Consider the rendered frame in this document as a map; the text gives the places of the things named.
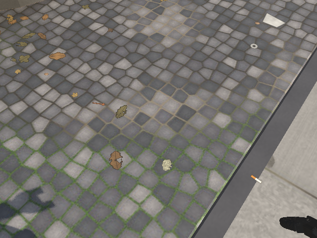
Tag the robot right hand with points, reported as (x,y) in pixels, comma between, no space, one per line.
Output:
(306,225)

